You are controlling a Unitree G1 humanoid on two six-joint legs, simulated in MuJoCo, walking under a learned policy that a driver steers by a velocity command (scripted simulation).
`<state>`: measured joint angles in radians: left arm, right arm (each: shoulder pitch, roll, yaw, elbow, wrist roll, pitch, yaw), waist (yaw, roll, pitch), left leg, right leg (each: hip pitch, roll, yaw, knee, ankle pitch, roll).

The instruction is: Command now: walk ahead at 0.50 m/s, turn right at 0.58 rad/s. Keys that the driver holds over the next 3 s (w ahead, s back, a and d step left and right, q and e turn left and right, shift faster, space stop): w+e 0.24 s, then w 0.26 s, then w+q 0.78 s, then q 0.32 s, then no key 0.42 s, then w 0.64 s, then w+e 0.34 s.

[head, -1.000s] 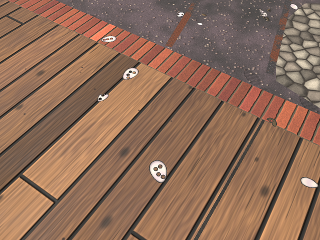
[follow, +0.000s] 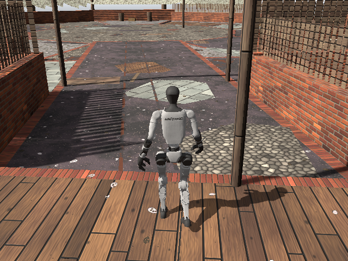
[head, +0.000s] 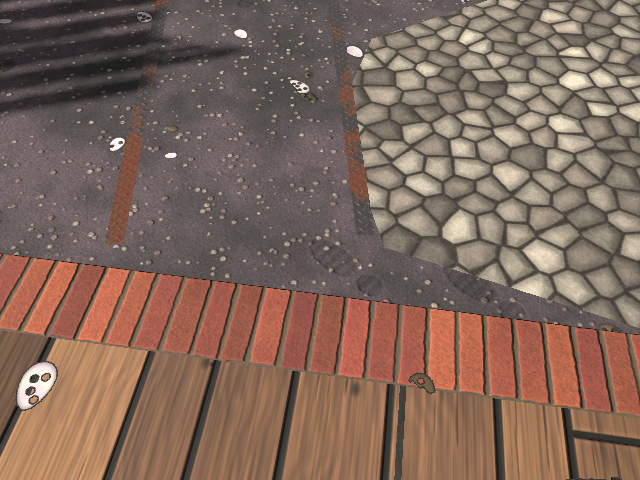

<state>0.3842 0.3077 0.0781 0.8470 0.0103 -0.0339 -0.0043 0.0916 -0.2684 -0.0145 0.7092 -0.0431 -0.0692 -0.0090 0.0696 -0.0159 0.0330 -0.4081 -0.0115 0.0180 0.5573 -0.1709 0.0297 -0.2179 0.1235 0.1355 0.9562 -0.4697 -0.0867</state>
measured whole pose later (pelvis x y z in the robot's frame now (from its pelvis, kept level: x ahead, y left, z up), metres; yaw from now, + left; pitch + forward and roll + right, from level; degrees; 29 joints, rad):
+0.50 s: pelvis +0.25 -0.05 -0.01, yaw -15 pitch +1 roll +1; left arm 0.06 0.24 0.03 0.72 0.04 -0.04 -0.03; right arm 0.43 -0.24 -0.02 0.91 -0.01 -0.04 0.00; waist -0.06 0.00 0.06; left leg -0.13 0.08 0.14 0.92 -0.46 0.00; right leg -0.44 0.05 -0.07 0.60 -0.17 -0.11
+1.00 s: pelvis +0.51 -0.09 -0.01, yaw -2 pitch +1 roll -1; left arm 0.42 0.23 0.03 0.96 0.02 -0.06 0.03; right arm 0.10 -0.23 -0.03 0.76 -0.04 -0.02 0.04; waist 0.04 0.01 0.05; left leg -0.46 -0.03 0.12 0.58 -0.17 0.16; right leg 0.09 0.01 -0.26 0.46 -0.48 -0.03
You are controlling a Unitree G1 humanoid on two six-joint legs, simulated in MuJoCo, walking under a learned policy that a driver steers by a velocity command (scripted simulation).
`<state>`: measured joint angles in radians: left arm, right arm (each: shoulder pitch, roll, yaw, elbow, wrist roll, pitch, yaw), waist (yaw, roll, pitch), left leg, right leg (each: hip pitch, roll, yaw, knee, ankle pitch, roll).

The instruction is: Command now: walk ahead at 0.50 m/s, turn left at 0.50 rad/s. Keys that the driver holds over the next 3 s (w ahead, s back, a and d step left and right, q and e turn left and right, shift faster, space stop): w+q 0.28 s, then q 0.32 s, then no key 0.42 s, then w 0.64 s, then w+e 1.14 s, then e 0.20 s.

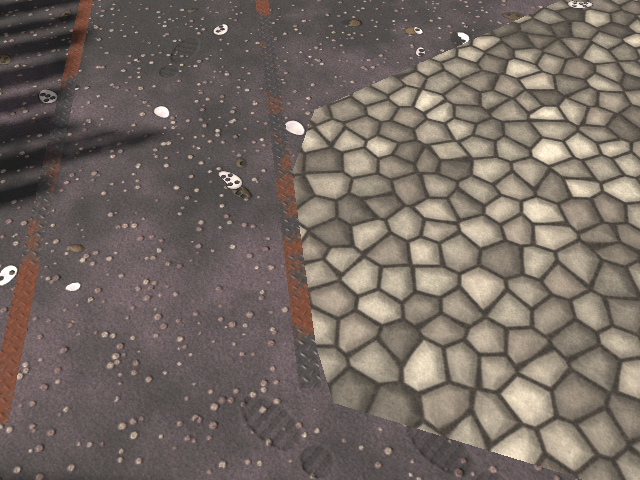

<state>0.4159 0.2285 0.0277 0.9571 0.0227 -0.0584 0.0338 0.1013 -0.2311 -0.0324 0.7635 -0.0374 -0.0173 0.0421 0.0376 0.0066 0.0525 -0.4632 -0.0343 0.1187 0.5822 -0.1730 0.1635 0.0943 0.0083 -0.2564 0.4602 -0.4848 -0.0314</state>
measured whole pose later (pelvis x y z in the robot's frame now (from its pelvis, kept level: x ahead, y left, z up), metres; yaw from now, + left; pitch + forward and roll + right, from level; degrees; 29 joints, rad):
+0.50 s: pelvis +0.25 +0.00 +0.00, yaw +18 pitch +0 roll +1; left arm 0.17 0.27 0.02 0.73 0.04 -0.08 0.00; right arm 0.34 -0.31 -0.08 0.77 0.00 0.01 -0.02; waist -0.04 -0.01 0.02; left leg -0.21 -0.19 -0.16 0.83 -0.47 0.09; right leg -0.39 0.01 0.00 0.71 -0.27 -0.03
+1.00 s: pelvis +0.32 +0.05 +0.02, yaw +27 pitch +0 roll +1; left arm 0.24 0.25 0.01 0.76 0.00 0.04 0.00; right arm 0.17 -0.19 0.01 0.74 -0.02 0.01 0.00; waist 0.01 -0.04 0.04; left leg -0.25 -0.07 0.03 0.50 -0.24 0.07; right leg -0.31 -0.02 0.00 0.84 -0.45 0.00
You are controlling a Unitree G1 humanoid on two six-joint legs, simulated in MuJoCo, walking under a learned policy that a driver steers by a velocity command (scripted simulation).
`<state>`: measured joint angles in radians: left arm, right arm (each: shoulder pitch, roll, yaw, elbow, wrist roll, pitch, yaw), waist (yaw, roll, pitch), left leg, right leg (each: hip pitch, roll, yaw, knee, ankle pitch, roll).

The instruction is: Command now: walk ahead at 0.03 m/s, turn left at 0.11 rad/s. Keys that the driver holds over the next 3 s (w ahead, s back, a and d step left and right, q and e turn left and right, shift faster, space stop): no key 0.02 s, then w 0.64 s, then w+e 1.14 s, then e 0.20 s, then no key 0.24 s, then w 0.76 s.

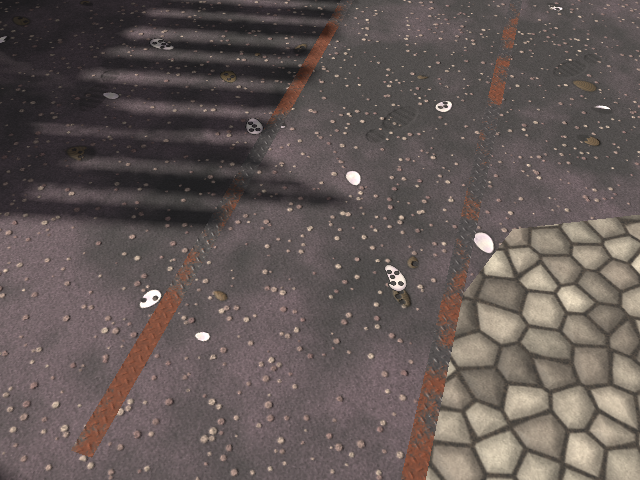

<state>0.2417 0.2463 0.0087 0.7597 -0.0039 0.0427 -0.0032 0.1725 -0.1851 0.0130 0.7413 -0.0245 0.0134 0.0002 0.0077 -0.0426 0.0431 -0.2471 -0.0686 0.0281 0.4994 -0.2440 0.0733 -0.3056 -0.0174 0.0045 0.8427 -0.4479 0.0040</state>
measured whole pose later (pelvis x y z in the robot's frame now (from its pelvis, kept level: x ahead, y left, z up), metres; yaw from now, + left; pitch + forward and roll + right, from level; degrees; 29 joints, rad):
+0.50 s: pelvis +0.09 +0.02 -0.01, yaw +0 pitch +0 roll -1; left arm 0.56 0.25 0.04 0.97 0.04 -0.09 0.01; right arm 0.09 -0.31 -0.07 0.84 -0.04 0.02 0.04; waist 0.08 0.02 0.01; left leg -0.65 0.07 -0.02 0.93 -0.01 0.03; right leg 0.17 0.03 -0.03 0.22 -0.38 -0.03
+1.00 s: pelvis +0.37 +0.13 -0.15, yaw -6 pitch +0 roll +2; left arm 0.12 0.24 0.04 0.93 0.04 -0.02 -0.04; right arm 0.42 -0.18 -0.04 1.02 -0.02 -0.10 -0.01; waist -0.01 -0.06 0.09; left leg -0.13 -0.03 0.19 0.47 -0.33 0.06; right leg -0.69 -0.06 -0.01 1.03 -0.10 -0.05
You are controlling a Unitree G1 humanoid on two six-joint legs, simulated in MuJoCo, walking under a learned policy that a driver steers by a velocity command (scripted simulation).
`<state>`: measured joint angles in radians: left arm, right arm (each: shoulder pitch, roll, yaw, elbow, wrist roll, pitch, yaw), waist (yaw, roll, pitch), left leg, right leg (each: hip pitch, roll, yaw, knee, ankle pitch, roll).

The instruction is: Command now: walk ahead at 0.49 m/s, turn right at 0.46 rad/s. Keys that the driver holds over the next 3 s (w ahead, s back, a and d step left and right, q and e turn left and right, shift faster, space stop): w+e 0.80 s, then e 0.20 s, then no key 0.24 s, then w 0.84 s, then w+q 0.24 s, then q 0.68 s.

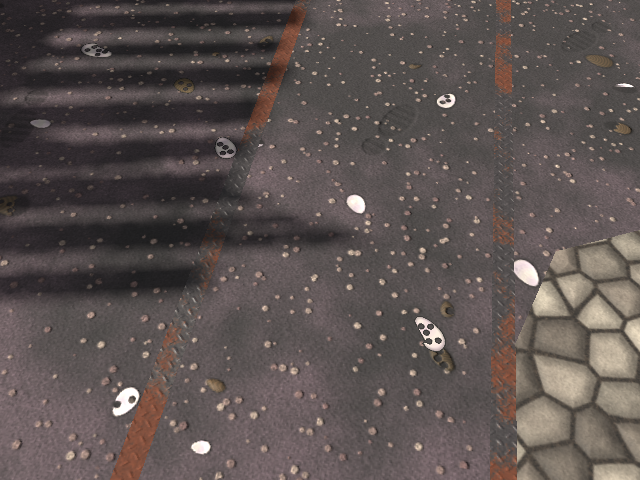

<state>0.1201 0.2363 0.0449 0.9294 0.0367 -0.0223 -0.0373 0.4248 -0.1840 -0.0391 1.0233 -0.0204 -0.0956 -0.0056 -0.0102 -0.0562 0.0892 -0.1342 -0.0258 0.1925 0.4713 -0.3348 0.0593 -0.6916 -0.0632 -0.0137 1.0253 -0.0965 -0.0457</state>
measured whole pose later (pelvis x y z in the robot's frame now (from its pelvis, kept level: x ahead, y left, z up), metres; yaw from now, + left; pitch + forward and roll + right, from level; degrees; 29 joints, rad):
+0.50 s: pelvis +0.25 -0.04 +0.01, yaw -18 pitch +0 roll +1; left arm 0.35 0.25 0.08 0.94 0.00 -0.04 -0.01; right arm 0.12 -0.26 -0.06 0.81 -0.04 -0.02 0.01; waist 0.04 0.03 0.06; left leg -0.65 0.12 -0.05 0.92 -0.17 -0.05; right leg -0.13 0.14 0.07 0.33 -0.19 -0.13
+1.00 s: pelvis +0.51 -0.07 +0.01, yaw -35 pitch +1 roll +0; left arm 0.20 0.31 0.08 0.81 0.03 0.00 -0.03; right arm 0.27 -0.24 -0.04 0.84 -0.02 -0.07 -0.01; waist -0.01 -0.05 0.08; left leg -0.16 0.00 0.12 0.35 -0.20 0.04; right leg -0.58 0.02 0.03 1.07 -0.29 -0.03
